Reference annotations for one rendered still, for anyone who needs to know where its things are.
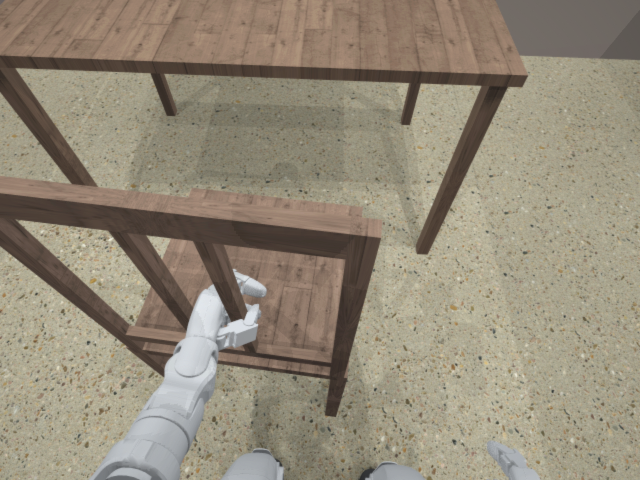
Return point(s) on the robot shin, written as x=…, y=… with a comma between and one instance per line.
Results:
x=384, y=463
x=261, y=450

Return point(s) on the left robot shin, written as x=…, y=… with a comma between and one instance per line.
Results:
x=261, y=450

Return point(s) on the left robot forearm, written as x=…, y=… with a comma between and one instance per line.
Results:
x=164, y=430

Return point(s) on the right robot shin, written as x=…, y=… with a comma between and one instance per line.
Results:
x=384, y=463

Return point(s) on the table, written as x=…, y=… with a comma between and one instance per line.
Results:
x=453, y=42

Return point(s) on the robot left hand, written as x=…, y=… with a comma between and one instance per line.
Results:
x=209, y=315

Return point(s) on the robot right hand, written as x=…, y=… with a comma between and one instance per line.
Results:
x=512, y=463

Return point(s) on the chair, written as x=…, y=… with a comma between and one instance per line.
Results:
x=315, y=260

